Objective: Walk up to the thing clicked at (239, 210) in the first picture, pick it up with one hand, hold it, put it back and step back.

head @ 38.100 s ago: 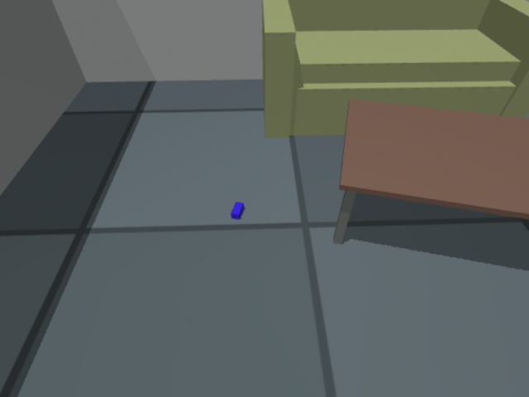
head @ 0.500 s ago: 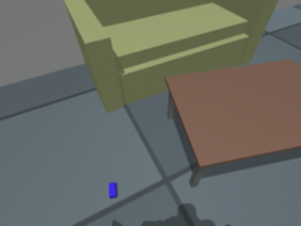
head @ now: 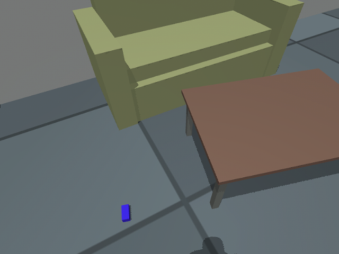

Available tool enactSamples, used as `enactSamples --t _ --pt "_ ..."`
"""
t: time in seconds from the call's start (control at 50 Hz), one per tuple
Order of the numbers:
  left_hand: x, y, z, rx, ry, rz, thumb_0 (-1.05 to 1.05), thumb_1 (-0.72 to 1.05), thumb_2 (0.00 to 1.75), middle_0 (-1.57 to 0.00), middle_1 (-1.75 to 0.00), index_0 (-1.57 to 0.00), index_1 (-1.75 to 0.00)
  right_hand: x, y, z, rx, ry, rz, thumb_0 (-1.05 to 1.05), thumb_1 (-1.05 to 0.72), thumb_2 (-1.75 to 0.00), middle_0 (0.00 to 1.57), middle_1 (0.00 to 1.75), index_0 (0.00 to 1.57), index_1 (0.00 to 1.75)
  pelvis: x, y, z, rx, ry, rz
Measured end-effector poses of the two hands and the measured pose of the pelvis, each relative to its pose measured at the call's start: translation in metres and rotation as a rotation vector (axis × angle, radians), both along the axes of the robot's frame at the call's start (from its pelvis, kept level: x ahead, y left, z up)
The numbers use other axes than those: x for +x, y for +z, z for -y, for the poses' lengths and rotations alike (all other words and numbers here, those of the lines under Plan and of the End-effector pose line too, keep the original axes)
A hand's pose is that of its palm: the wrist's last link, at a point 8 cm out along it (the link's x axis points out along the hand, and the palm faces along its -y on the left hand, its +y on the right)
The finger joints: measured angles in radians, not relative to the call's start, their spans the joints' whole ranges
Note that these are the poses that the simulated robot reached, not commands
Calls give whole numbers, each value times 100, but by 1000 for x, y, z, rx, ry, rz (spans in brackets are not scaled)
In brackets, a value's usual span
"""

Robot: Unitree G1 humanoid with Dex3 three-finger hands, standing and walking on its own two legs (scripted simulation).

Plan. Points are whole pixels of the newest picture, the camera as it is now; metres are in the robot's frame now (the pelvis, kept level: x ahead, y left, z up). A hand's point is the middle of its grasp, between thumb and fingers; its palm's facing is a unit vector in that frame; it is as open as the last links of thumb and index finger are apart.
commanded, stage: walk up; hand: left
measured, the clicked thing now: (125, 213) +0.50 +0.31 -0.74
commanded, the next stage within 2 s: none
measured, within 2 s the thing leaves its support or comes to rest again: neither
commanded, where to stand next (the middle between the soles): +0.08 +0.02 m, yaw +1 degrees
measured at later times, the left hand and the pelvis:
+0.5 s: hand out of the picture +0.13 +0.27 -0.13, palm faces +0.03 -0.88 -0.47, open 7.4 cm; pelvis +0.01 -0.01 -0.02, yaw +4 degrees
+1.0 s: hand out of the picture +0.02 +0.30 -0.14, palm faces +0.03 -0.93 -0.36, open 7.4 cm; pelvis +0.00 +0.00 +0.01, yaw +4 degrees
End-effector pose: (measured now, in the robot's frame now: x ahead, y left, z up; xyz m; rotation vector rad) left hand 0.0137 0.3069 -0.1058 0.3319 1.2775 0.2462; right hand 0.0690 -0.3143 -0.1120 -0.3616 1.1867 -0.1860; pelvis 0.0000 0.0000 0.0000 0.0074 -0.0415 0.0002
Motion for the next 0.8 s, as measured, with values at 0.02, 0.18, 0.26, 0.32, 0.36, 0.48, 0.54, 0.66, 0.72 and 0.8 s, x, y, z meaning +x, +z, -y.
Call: enactSamples --t 0.02,0.18,0.26,0.32,0.36,0.48,0.54,0.66,0.72,0.8 --pt "0 1 -2 -2 3 10 1 90 89 -21 -30 -20 -30 -3 -1 -1 2 7 -18 1 -90 -89 20 30 20 30 1 0 -1 0 10 -2" --pt "21 2 -22 -1 -15 28 1 90 89 -21 -30 -20 -30 9 11 -20 20 31 49 1 -90 -89 20 30 21 30 16 2 -12 17 31 5" --pt "55 12 -23 5 -52 103 1 90 89 -21 -30 -20 -30 7 21 -16 11 24 56 1 -90 -89 20 30 21 30 25 8 -8 4 39 13" --pt "80 17 -19 23 -67 162 1 90 89 -20 -30 -20 -30 8 19 -7 -4 17 29 1 -90 -89 20 30 21 30 30 7 -3 2 41 21" --pt "93 18 -15 47 -65 189 1 90 89 -20 -30 -20 -30 12 12 0 -2 6 14 1 -90 -89 20 30 21 30 31 2 2 2 44 29" --pt "102 13 -5 107 -63 212 1 90 89 -21 -30 -20 -30 37 -22 11 15 -4 7 1 -90 -89 20 30 21 30 18 -18 11 1 65 40" --pt "94 16 -4 115 -50 225 1 90 89 -21 -30 -20 -30 40 -28 8 20 27 9 1 -90 -89 20 30 20 30 4 -19 6 5 76 35" --pt "67 11 -20 120 -34 238 1 89 89 -21 -30 -21 -30 14 -33 -6 23 68 -28 1 -90 -89 20 30 20 30 -18 -24 -5 14 103 23" --pt "49 -1 -36 94 1 243 1 89 89 -21 -30 -21 -30 -12 -30 -12 -6 71 -54 1 -90 -89 20 30 21 30 -29 -30 -15 31 107 31" --pt "21 -5 -43 42 25 150 1 90 89 -21 -30 -20 -30 -56 -6 -18 -17 25 -61 1 -90 -89 20 30 21 30 -29 -14 -20 17 100 32"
